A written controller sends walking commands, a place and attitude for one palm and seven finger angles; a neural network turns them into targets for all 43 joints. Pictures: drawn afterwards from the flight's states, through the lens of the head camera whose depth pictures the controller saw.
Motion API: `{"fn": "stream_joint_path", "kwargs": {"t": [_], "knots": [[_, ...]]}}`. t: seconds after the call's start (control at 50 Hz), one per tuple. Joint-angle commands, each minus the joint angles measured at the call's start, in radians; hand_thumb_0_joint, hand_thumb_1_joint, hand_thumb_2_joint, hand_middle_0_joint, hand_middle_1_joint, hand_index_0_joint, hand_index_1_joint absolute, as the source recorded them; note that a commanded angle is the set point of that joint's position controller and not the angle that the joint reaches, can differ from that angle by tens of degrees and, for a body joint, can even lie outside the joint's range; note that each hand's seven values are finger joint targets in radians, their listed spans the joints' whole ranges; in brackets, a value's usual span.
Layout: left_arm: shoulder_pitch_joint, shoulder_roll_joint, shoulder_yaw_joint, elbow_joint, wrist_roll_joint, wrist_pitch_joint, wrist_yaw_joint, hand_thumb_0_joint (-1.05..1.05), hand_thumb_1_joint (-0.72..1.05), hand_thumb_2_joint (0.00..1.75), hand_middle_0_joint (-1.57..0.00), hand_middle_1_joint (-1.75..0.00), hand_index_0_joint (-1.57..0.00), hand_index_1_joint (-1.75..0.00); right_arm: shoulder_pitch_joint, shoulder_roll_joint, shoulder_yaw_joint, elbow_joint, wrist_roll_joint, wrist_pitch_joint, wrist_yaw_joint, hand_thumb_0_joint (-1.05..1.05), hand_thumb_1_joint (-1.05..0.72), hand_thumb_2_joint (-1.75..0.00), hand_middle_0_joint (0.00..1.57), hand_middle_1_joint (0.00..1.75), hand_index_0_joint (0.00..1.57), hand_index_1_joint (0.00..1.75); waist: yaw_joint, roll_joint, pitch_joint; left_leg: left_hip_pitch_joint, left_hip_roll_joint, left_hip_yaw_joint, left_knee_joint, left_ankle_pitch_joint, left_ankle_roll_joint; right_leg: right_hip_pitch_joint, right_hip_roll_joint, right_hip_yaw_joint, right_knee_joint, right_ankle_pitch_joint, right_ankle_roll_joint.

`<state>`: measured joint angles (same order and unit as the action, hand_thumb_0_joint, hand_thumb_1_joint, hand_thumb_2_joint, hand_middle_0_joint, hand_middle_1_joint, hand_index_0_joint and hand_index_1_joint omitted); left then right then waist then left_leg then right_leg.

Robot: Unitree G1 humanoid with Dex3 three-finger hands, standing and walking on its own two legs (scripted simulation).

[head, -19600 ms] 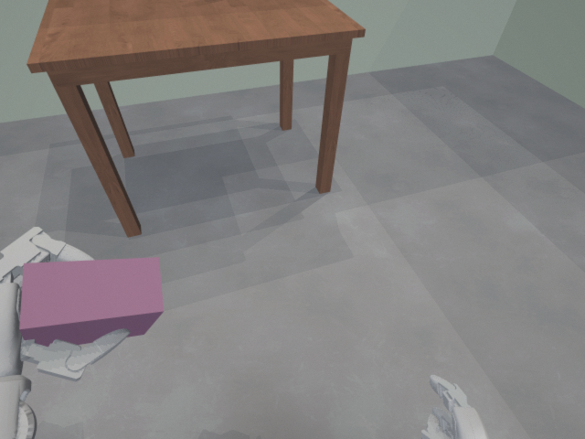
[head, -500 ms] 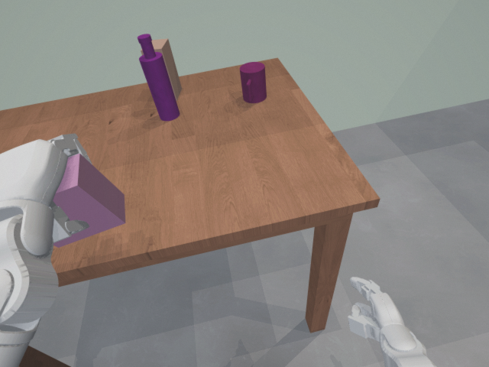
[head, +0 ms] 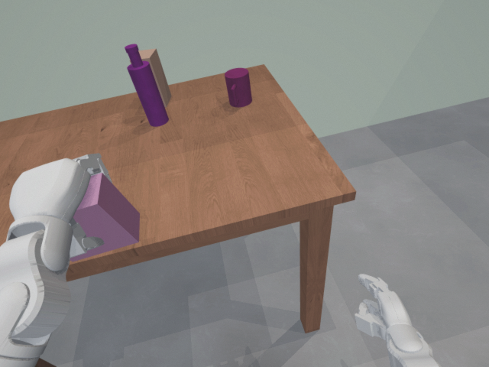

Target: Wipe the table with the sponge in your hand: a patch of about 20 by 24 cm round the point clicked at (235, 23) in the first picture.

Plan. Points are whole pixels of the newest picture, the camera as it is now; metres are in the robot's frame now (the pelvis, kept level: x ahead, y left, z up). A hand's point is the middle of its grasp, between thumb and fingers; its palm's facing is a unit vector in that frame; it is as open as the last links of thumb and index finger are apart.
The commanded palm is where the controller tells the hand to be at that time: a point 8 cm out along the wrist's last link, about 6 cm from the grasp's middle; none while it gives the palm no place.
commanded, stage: move the sponge above the wiping area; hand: left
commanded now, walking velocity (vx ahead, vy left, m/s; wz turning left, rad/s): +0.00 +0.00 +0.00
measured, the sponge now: (93, 225) +0.25 +0.28 +0.15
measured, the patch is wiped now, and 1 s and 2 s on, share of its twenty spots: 0.00 0.00 0.00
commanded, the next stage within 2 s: none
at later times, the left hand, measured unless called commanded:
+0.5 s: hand (99, 199) +0.28 +0.28 +0.17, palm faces +0.07 +0.01 -1.00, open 9.9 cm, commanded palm +0.24 +0.29 +0.26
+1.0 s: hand (101, 189) +0.31 +0.30 +0.16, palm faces +0.06 +0.00 -1.00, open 9.9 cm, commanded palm +0.27 +0.31 +0.24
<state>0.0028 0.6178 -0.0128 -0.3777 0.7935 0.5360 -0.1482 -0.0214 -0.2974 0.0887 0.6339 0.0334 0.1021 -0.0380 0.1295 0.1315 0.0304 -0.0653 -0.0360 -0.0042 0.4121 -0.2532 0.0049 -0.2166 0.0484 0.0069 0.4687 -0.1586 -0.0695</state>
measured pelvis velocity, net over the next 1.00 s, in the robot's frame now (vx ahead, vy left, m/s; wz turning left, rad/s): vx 0.02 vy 0.02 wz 0.03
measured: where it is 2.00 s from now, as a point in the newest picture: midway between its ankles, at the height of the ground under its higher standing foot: outside the picture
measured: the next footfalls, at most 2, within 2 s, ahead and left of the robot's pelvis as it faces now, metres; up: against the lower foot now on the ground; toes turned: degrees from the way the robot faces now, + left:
none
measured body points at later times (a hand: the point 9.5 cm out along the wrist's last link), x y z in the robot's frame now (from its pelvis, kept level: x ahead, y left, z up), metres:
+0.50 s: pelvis +0.00 +0.00 +0.00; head -0.02 -0.06 +0.44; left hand +0.27 +0.27 +0.23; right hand +0.24 -0.21 -0.09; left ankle -0.01 +0.12 -0.74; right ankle +0.07 -0.07 -0.74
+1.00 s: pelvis +0.02 +0.02 +0.00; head +0.01 -0.02 +0.45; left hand +0.30 +0.30 +0.22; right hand +0.27 -0.17 -0.08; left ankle -0.01 +0.12 -0.74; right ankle +0.07 -0.07 -0.74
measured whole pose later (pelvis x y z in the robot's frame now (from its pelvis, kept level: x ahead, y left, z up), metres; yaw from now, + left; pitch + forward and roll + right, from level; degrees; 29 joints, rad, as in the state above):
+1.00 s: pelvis +0.02 +0.02 +0.00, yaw +1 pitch -3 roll +1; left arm -0.23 0.58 -0.11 -0.06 0.91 0.37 -0.17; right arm 0.01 -0.27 0.08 0.68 0.02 0.05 -0.06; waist 0.12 0.10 0.01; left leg -0.08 -0.05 -0.02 0.39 -0.26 0.03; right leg -0.22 0.03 -0.01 0.44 -0.17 -0.05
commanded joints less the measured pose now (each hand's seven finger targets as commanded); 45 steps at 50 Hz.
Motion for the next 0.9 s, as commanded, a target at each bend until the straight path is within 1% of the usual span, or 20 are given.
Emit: {"fn": "stream_joint_path", "kwargs": {"t": [0.0, 0.04, 0.08, 0.2, 0.22, 0.26, 0.28, 0.32, 0.38, 0.4, 0.46, 0.5, 0.58, 0.6, 0.68, 0.7, 0.76, 0.78, 0.82, 0.88], "knots": [[-0.372, 0.334, 0.219, -0.172, 0.09, -0.022, 0.073, 0.0, 0.1, 1.3, -1.2, -1.6, -1.2, -1.6, -0.266, -0.062, -0.031, -0.185, -0.012, -0.066, -0.01, 0.0, -0.9, -0.9, 0.2, 0.3, 0.2, 0.3, 0.031, -0.104, -0.247, -0.173, -0.018, 0.017, -0.036, 0.117, 0.036, 0.267, -0.064, 0.148, -0.087, -0.143, 0.022], [-0.376, 0.326, 0.209, -0.076, 0.095, -0.033, 0.083, 0.0, 0.1, 1.3, -1.2, -1.6, -1.2, -1.6, -0.241, -0.069, -0.036, -0.154, -0.011, -0.057, -0.017, 0.0, -0.9, -0.9, 0.2, 0.3, 0.2, 0.3, 0.015, -0.088, -0.179, -0.172, -0.019, 0.004, -0.059, 0.082, 0.033, 0.219, -0.051, 0.146, -0.117, -0.173, 0.018], [-0.409, 0.357, 0.236, -0.055, 0.103, -0.031, 0.088, 0.0, 0.1, 1.3, -1.2, -1.6, -1.2, -1.6, -0.266, -0.068, -0.036, -0.157, -0.004, -0.067, -0.02, 0.0, -0.9, -0.9, 0.2, 0.3, 0.2, 0.3, 0.023, -0.066, -0.19, -0.159, -0.024, -0.003, -0.045, 0.077, 0.032, 0.205, -0.041, 0.185, -0.128, -0.189, 0.009], [-0.469, 0.292, 0.138, 0.089, 0.08, -0.041, 0.044, 0.0, 0.1, 1.3, -1.2, -1.6, -1.2, -1.6, -0.239, -0.073, -0.04, -0.132, 0.0, -0.095, -0.03, 0.0, -0.9, -0.9, 0.2, 0.3, 0.2, 0.3, 0.001, -0.1, -0.196, -0.192, -0.022, 0.016, -0.039, 0.051, 0.035, 0.223, -0.075, 0.148, -0.135, -0.223, 0.028], [-0.459, 0.268, 0.113, 0.113, 0.07, -0.048, 0.033, 0.0, 0.1, 1.3, -1.2, -1.6, -1.2, -1.6, -0.224, -0.07, -0.043, -0.125, 0.004, -0.092, -0.036, 0.0, -0.9, -0.9, 0.2, 0.3, 0.2, 0.3, -0.014, -0.106, -0.158, -0.189, -0.022, 0.012, -0.05, 0.033, 0.04, 0.203, -0.069, 0.144, -0.147, -0.237, 0.031], [-0.473, 0.282, 0.114, 0.134, 0.079, -0.064, 0.017, 0.0, 0.1, 1.3, -1.2, -1.6, -1.2, -1.6, -0.215, -0.08, -0.046, -0.13, 0.002, -0.098, -0.041, 0.0, -0.9, -0.9, 0.2, 0.3, 0.2, 0.3, -0.012, -0.132, -0.161, -0.203, -0.02, 0.007, -0.052, 0.01, 0.04, 0.201, -0.075, 0.132, -0.146, -0.256, 0.036], [-0.498, 0.297, 0.13, 0.125, 0.095, -0.067, 0.011, 0.0, 0.1, 1.3, -1.2, -1.6, -1.2, -1.6, -0.242, -0.077, -0.044, -0.142, 0.01, -0.106, -0.042, 0.0, -0.9, -0.9, 0.2, 0.3, 0.2, 0.3, -0.014, -0.1, -0.176, -0.186, -0.021, 0.003, -0.037, 0.008, 0.039, 0.181, -0.066, 0.166, -0.157, -0.277, 0.026], [-0.549, 0.282, 0.089, 0.142, 0.106, -0.086, 0.0, 0.0, 0.1, 1.3, -1.2, -1.6, -1.2, -1.6, -0.216, -0.074, -0.044, -0.13, 0.002, -0.107, -0.043, 0.0, -0.9, -0.9, 0.2, 0.3, 0.2, 0.3, -0.019, -0.105, -0.193, -0.191, -0.023, 0.009, -0.047, 0.016, 0.043, 0.2, -0.074, 0.127, -0.138, -0.267, 0.03], [-0.58, 0.335, 0.155, 0.076, 0.123, -0.131, 0.011, 0.0, 0.1, 1.3, -1.2, -1.6, -1.2, -1.6, -0.227, -0.071, -0.047, -0.15, 0.001, -0.12, -0.045, 0.0, -0.9, -0.9, 0.2, 0.3, 0.2, 0.3, 0.003, -0.059, -0.259, -0.169, -0.024, -0.007, -0.04, 0.044, 0.04, 0.225, -0.061, 0.141, -0.118, -0.216, 0.017], [-0.595, 0.345, 0.159, 0.073, 0.131, -0.144, 0.021, 0.0, 0.1, 1.3, -1.2, -1.6, -1.2, -1.6, -0.219, -0.065, -0.043, -0.145, -0.011, -0.127, -0.04, 0.0, -0.9, -0.9, 0.2, 0.3, 0.2, 0.3, 0.017, -0.088, -0.308, -0.186, -0.026, 0.006, -0.031, 0.088, 0.036, 0.274, -0.078, 0.116, -0.085, -0.17, 0.019], [-0.544, 0.307, 0.163, 0.109, 0.119, -0.169, 0.05, 0.0, 0.1, 1.3, -1.2, -1.6, -1.2, -1.6, -0.19, -0.062, -0.048, -0.129, -0.011, -0.115, -0.039, 0.0, -0.9, -0.9, 0.2, 0.3, 0.2, 0.3, 0.015, -0.081, -0.242, -0.185, -0.024, -0.006, -0.064, 0.086, 0.034, 0.243, -0.058, 0.092, -0.091, -0.118, 0.014], [-0.564, 0.311, 0.181, 0.12, 0.126, -0.157, 0.077, 0.0, 0.1, 1.3, -1.2, -1.6, -1.2, -1.6, -0.189, -0.06, -0.047, -0.126, -0.014, -0.122, -0.031, 0.0, -0.9, -0.9, 0.2, 0.3, 0.2, 0.3, 0.028, -0.08, -0.275, -0.189, -0.023, 0.002, -0.056, 0.124, 0.029, 0.271, -0.063, 0.096, -0.073, -0.073, 0.006], [-0.515, 0.29, 0.187, 0.146, 0.122, -0.098, 0.096, 0.0, 0.1, 1.3, -1.2, -1.6, -1.2, -1.6, -0.219, -0.07, -0.053, -0.127, 0.001, -0.105, -0.019, 0.0, -0.9, -0.9, 0.2, 0.3, 0.2, 0.3, 0.03, -0.05, -0.242, -0.176, -0.023, -0.009, -0.07, 0.164, 0.025, 0.253, -0.038, 0.111, -0.075, 0.003, -0.005], [-0.529, 0.254, 0.143, 0.151, 0.123, -0.08, 0.092, 0.0, 0.1, 1.3, -1.2, -1.6, -1.2, -1.6, -0.204, -0.066, -0.047, -0.125, -0.004, -0.106, -0.014, 0.0, -0.9, -0.9, 0.2, 0.3, 0.2, 0.3, 0.03, -0.092, -0.271, -0.192, -0.02, 0.003, -0.072, 0.178, 0.025, 0.288, -0.056, 0.08, -0.059, 0.02, 0.003], [-0.546, 0.206, 0.081, 0.153, 0.124, -0.038, 0.049, 0.0, 0.1, 1.3, -1.2, -1.6, -1.2, -1.6, -0.229, -0.071, -0.044, -0.142, 0.015, -0.097, -0.019, 0.0, -0.9, -0.9, 0.2, 0.3, 0.2, 0.3, 0.0, -0.083, -0.215, -0.167, -0.019, -0.002, -0.08, 0.136, 0.035, 0.213, -0.035, 0.077, -0.088, -0.025, 0.009], [-0.568, 0.217, 0.069, 0.199, 0.132, -0.032, 0.038, 0.0, 0.1, 1.3, -1.2, -1.6, -1.2, -1.6, -0.196, -0.076, -0.041, -0.124, 0.005, -0.1, -0.021, 0.0, -0.9, -0.9, 0.2, 0.3, 0.2, 0.3, -0.005, -0.125, -0.227, -0.182, -0.018, 0.012, -0.079, 0.139, 0.037, 0.229, -0.048, 0.052, -0.079, -0.03, 0.016], [-0.628, 0.209, 0.024, 0.168, 0.148, -0.05, 0.002, 0.0, 0.1, 1.3, -1.2, -1.6, -1.2, -1.6, -0.196, -0.08, -0.046, -0.132, 0.007, -0.094, -0.031, 0.0, -0.9, -0.9, 0.2, 0.3, 0.2, 0.3, -0.018, -0.105, -0.25, -0.153, -0.022, 0.001, -0.085, 0.132, 0.043, 0.224, -0.042, 0.043, -0.085, -0.03, 0.02], [-0.665, 0.219, 0.035, 0.133, 0.153, -0.06, -0.004, 0.0, 0.1, 1.3, -1.2, -1.6, -1.2, -1.6, -0.219, -0.073, -0.041, -0.147, 0.015, -0.102, -0.034, 0.0, -0.9, -0.9, 0.2, 0.3, 0.2, 0.3, -0.021, -0.063, -0.264, -0.128, -0.02, -0.007, -0.075, 0.132, 0.045, 0.204, -0.031, 0.059, -0.09, -0.038, 0.012], [-0.664, 0.244, 0.053, 0.143, 0.159, -0.105, -0.003, 0.0, 0.1, 1.3, -1.2, -1.6, -1.2, -1.6, -0.169, -0.072, -0.045, -0.129, 0.0, -0.106, -0.037, 0.0, -0.9, -0.9, 0.2, 0.3, 0.2, 0.3, -0.02, -0.097, -0.313, -0.12, -0.022, -0.009, -0.075, 0.191, 0.047, 0.252, -0.035, 0.043, -0.071, 0.021, 0.012], [-0.629, 0.301, 0.14, 0.087, 0.163, -0.155, 0.018, 0.0, 0.1, 1.3, -1.2, -1.6, -1.2, -1.6, -0.178, -0.066, -0.044, -0.142, -0.003, -0.11, -0.04, 0.0, -0.9, -0.9, 0.2, 0.3, 0.2, 0.3, 0.008, -0.058, -0.344, -0.101, -0.019, -0.029, -0.068, 0.238, 0.042, 0.265, -0.024, 0.07, -0.066, 0.075, 0.0]]}}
